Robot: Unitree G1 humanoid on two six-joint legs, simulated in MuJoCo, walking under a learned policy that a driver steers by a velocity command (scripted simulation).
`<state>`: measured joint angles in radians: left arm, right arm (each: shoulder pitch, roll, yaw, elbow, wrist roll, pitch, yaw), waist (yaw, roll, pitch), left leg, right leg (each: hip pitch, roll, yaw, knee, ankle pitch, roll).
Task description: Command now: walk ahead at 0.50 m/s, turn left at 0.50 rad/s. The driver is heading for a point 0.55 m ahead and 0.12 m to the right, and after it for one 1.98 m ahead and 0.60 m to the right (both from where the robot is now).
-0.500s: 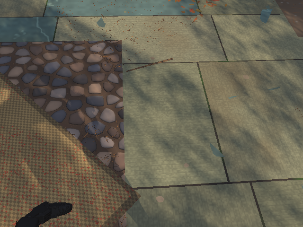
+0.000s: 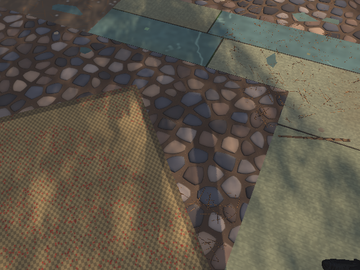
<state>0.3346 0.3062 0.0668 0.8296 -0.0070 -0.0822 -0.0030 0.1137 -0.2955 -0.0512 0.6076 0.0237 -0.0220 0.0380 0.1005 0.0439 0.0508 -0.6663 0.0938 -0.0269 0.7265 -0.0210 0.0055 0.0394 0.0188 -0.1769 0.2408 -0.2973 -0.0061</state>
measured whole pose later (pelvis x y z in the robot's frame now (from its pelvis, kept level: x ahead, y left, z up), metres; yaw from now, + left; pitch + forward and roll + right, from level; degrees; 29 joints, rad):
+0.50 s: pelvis +0.28 +0.04 +0.00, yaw -6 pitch +0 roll +2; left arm 0.16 0.29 0.05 0.79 -0.02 -0.04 -0.03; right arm 0.32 -0.27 -0.07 0.79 -0.01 -0.09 0.00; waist -0.06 -0.05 0.03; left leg 0.04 -0.05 0.20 0.21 -0.26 0.04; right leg -0.68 -0.11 0.05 0.75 0.04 0.01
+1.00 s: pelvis +0.55 -0.06 +0.01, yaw -24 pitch +2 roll +0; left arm 0.32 0.29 0.07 0.74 -0.02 -0.04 0.01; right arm 0.05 -0.29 -0.05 0.68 -0.01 -0.09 0.00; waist 0.07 0.03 0.04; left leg -0.64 0.07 -0.11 0.64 -0.01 -0.07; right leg -0.14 0.11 0.14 0.36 -0.24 -0.09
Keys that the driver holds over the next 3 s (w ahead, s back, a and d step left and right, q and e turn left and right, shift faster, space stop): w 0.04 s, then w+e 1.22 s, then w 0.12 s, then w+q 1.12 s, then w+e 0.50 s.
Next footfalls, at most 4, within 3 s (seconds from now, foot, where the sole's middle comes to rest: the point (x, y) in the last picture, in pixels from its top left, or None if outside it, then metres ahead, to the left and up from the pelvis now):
0.10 left None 0.24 0.13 -0.78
0.66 right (238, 256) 0.52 -0.12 -0.78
1.14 left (216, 176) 0.85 -0.03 -0.78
1.62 right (302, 172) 0.90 -0.40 -0.78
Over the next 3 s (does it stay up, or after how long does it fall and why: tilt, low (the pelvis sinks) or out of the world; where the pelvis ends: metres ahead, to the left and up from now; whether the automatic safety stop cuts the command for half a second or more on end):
stays up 1.55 -0.43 0.01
